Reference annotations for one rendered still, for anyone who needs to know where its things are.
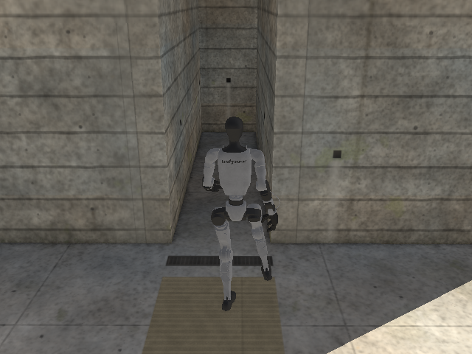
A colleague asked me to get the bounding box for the left robot hand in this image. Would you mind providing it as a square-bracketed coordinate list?
[206, 180, 223, 192]

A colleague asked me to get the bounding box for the left robot upper arm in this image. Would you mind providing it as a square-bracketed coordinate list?
[203, 148, 220, 187]

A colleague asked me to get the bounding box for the robot left forearm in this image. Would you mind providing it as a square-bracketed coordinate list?
[202, 177, 212, 190]

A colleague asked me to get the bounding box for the robot right shin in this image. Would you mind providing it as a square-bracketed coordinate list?
[255, 226, 269, 271]

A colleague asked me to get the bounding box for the right robot upper arm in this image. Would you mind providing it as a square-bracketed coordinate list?
[250, 148, 267, 191]

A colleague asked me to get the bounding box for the robot right forearm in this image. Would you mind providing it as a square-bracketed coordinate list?
[260, 180, 277, 215]

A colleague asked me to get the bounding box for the humanoid robot head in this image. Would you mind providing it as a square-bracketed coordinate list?
[222, 117, 247, 153]

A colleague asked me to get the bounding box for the right robot hand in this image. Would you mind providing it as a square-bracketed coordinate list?
[261, 213, 278, 232]

